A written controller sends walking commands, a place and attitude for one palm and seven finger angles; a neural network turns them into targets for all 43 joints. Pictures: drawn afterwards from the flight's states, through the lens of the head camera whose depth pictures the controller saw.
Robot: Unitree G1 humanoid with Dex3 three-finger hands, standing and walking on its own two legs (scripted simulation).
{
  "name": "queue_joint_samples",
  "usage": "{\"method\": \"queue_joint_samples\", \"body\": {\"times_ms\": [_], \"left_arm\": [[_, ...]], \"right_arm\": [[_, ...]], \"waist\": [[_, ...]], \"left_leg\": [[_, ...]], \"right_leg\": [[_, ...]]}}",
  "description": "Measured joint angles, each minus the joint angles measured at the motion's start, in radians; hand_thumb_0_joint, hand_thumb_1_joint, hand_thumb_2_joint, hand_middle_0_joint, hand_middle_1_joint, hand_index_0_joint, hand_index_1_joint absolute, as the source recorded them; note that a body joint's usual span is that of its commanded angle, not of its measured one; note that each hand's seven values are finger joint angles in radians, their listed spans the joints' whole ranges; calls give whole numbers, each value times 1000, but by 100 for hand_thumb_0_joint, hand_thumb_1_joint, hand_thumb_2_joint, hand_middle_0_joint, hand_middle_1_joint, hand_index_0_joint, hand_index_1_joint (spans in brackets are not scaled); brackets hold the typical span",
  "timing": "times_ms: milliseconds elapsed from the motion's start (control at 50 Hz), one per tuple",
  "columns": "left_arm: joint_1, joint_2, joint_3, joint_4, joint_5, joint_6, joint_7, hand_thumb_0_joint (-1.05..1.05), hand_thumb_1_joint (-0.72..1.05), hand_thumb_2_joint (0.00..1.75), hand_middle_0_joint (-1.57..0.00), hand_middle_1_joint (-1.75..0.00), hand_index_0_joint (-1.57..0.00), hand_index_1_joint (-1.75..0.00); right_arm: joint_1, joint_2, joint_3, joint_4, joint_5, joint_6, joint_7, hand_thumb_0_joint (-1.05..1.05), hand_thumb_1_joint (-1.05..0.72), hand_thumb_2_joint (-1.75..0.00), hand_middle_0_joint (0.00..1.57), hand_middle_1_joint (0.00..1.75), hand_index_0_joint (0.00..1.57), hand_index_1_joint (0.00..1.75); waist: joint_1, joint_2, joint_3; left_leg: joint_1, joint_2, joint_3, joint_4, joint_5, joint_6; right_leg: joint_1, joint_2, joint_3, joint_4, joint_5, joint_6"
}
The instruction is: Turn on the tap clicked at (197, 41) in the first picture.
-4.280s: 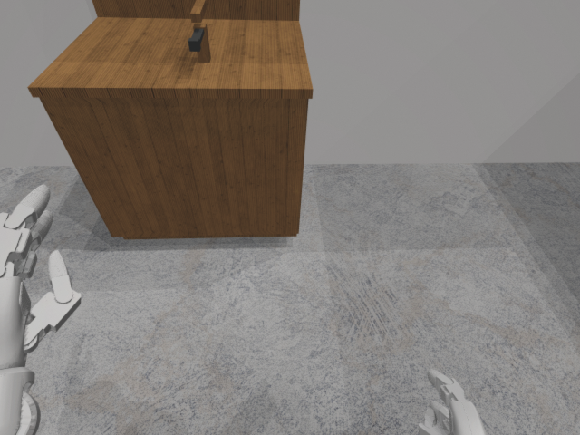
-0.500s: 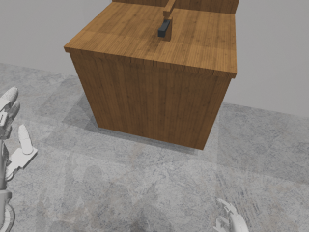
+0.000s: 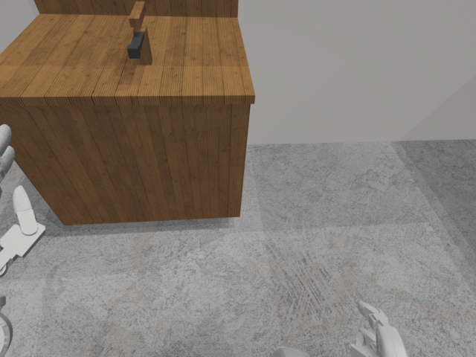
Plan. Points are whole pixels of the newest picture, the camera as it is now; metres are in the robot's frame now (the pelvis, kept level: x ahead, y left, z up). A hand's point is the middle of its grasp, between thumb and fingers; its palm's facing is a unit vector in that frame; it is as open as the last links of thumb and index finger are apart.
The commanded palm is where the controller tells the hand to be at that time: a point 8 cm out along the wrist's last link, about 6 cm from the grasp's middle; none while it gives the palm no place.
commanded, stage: turn to face it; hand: left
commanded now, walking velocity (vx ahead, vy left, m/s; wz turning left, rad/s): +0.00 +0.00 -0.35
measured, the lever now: (134, 51) +0.82 +0.35 +0.10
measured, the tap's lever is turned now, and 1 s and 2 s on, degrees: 0 0 0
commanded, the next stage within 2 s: take the last steps up to it in 0.20 s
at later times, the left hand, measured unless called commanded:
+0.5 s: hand (135, 244) +0.20 +0.14 +0.19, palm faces +0.25 -0.86 -0.45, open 7.4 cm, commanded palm +0.15 +0.20 +0.18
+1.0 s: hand (132, 225) +0.23 +0.15 +0.18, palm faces +0.32 -0.83 -0.46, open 7.4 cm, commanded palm +0.18 +0.21 +0.18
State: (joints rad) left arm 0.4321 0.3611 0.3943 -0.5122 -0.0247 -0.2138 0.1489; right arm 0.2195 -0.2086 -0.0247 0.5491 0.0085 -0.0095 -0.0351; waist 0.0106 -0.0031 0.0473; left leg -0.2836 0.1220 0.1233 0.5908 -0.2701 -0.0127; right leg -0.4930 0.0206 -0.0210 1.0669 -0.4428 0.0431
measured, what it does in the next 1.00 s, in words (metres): steps on the spot: right foot, then left foot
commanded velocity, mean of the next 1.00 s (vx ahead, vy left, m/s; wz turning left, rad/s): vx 0.22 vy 0.11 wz -0.04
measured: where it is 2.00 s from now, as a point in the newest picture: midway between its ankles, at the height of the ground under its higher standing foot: outside the picture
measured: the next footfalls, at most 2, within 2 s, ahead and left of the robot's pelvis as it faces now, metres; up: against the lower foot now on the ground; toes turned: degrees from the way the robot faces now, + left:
right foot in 0.18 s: +0.00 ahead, -0.17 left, +0.00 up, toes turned -15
left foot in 0.52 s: +0.02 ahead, +0.06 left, +0.00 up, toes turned -1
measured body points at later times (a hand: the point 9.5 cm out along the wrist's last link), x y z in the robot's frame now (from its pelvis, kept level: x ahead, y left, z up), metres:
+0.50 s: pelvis -0.04 -0.06 +0.00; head -0.03 -0.06 +0.45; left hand +0.18 +0.18 +0.21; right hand +0.05 -0.35 -0.09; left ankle -0.02 +0.06 -0.72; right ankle -0.04 -0.15 -0.73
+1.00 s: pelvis +0.00 -0.06 +0.01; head +0.02 -0.08 +0.46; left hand +0.21 +0.20 +0.20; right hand +0.13 -0.30 -0.10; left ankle +0.06 +0.09 -0.68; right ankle -0.04 -0.16 -0.73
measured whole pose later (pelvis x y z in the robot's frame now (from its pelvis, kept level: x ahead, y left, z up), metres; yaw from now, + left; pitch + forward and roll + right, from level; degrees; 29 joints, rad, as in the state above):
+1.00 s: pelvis +0.00 -0.06 +0.01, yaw -4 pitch +0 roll +2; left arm 0.49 0.34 0.34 -0.45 -0.01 -0.27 0.14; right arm 0.21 -0.21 -0.01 0.65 -0.01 -0.04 -0.05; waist 0.00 0.01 0.04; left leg -0.50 0.09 0.09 0.87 -0.28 -0.01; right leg -0.18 -0.10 -0.15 0.49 -0.31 0.00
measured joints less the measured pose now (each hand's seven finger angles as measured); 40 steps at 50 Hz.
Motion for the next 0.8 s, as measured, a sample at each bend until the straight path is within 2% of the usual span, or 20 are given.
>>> {"method": "queue_joint_samples", "body": {"times_ms": [80, 120, 160, 180, 200, 220, 260, 320, 400, 520, 540, 600, 660, 700, 740, 760, 780, 800], "left_arm": [[3, -29, -46, -2, 3, 9, 2, 2, 89, 89, -21, -30, -21, -30], [8, -14, -51, -12, 1, 7, -1, 2, 89, 89, -21, -30, -21, -30], [9, 15, -40, -19, 0, 6, -4, 2, 89, 89, -21, -30, -21, -30], [6, 30, -30, -21, 0, 3, -6, 2, 89, 89, -21, -30, -21, -30], [-4, 29, -30, -15, 3, -2, -9, 2, 89, 89, -21, -30, -21, -30], [-11, 26, -32, -10, 1, -4, -11, 2, 89, 89, -21, -30, -21, -30], [-1, 21, -33, -7, -9, 1, -14, 2, 89, 89, -21, -30, -21, -30], [57, 16, -20, -15, -17, -1, -11, 2, 89, 89, -21, -30, -21, -30], [100, 31, -12, -19, -11, -6, -3, 2, 89, 89, -21, -30, -22, -30], [87, 33, -31, -34, 2, -10, 14, 2, 89, 89, -22, -30, -22, -30], [80, 30, -31, -32, 3, -13, 16, 2, 89, 89, -22, -30, -22, -30], [62, 8, -31, 13, 13, -26, 21, 2, 89, 89, -21, -30, -22, -30], [45, -3, -36, 65, 23, -19, 18, 2, 89, 89, -21, -30, -21, -30], [45, -8, -41, 72, 21, -13, 17, 2, 89, 89, -21, -30, -21, -30], [48, -9, -45, 67, 20, -10, 15, 2, 89, 89, -21, -30, -21, -30], [45, -4, -46, 63, 22, -11, 14, 2, 89, 89, -21, -30, -21, -30], [35, -5, -51, 64, 26, -14, 11, 2, 89, 89, -21, -30, -21, -30], [19, -9, -60, 71, 26, -17, 7, 2, 89, 89, -21, -30, -21, -30]], "right_arm": [[6, 44, 36, -1, 1, -34, 18, 1, -90, -90, 20, 30, 20, 30], [6, 65, 53, -3, -4, -53, 23, 1, -90, -90, 20, 30, 20, 30], [8, 80, 65, -10, -5, -66, 29, 1, -90, -90, 21, 30, 20, 30], [7, 82, 68, -12, -3, -71, 32, 1, -90, -90, 21, 30, 20, 30], [-3, 73, 67, -6, -2, -71, 33, 1, -90, -90, 21, 30, 20, 30], [-12, 62, 64, 7, -1, -66, 32, 1, -90, -90, 21, 30, 20, 30], [-28, 39, 56, 38, 3, -45, 28, 1, -90, -90, 21, 30, 20, 30], [-38, 9, 42, 62, 3, -14, 11, 1, -90, -90, 21, 30, 20, 30], [-17, -25, 16, 68, -1, -5, -16, 1, -90, -90, 20, 30, 20, 30], [44, -71, -20, 68, -8, -19, -40, 1, -91, -90, 20, 30, 20, 30], [48, -71, -26, 68, -8, -22, -45, 1, -91, -90, 20, 30, 20, 30], [55, -59, -28, 70, -9, -36, -54, 1, -91, -90, 20, 30, 19, 30], [58, -29, -18, 80, -9, -62, -50, 1, -91, -90, 20, 30, 19, 30], [56, -6, -3, 85, -9, -73, -44, 1, -91, -90, 20, 30, 19, 30], [51, 15, 15, 85, -11, -81, -38, 1, -91, -90, 20, 30, 19, 30], [48, 24, 24, 82, -12, -82, -35, 1, -90, -90, 20, 30, 20, 30], [41, 28, 29, 82, -12, -81, -32, 1, -90, -90, 20, 30, 20, 30], [31, 30, 30, 91, -12, -76, -28, 1, -90, -90, 20, 30, 20, 30]], "waist": [[6, 36, -5], [4, 45, 1], [4, 47, 8], [5, 47, 13], [1, 69, 30], [-6, 83, 40], [-11, 77, 43], [-31, 59, 37], [-50, 31, 11], [-53, 6, -47], [-50, -5, -50], [-42, -10, -67], [-45, 16, -81], [-37, 30, -83], [-26, 41, -80], [-21, 42, -77], [-16, 55, -70], [-14, 65, -63]], "left_leg": [[-3, 55, 22, -20, 21, -23], [-17, 77, 32, -12, 26, -38], [-43, 96, 42, 22, 20, -56], [-62, 104, 46, 51, 10, -66], [-81, 116, 29, 90, -16, -62], [-109, 101, -6, 157, -92, -57], [-167, 35, -61, 336, -186, -55], [-208, -31, -70, 480, -180, -60], [-163, -62, -43, 342, -138, -38], [11, -77, -21, -23, -100, 13], [25, -84, -17, -54, -39, 22], [31, -90, -10, -42, -11, 37], [40, -85, -30, -52, -19, 40], [47, -78, -36, -57, -19, 31], [43, -73, -37, -36, -31, 19], [31, -74, -37, -8, -47, 14], [10, -66, -40, 39, -76, 21], [-23, -64, -52, 121, -125, 23]], "right_leg": [[79, -38, -55, -139, -15, 15], [138, -42, -70, -258, -16, 16], [208, -44, -84, -403, 41, 14], [233, -44, -88, -468, 111, -7], [227, -28, -95, -465, 141, -36], [215, -20, -96, -445, 137, -57], [194, -23, -76, -432, 123, -79], [196, -23, -47, -476, 151, -84], [205, -21, -36, -537, 194, -91], [205, -20, -65, -529, 185, -86], [199, -28, -64, -503, 167, -82], [154, -33, -50, -326, 10, -60], [129, -41, -69, -204, -26, -39], [154, -49, -88, -261, -33, -29], [204, -57, -109, -391, -3, -26], [231, -62, -113, -462, 30, -33], [233, -58, -122, -480, 105, -50], [226, -57, -131, -460, 124, -65]]}}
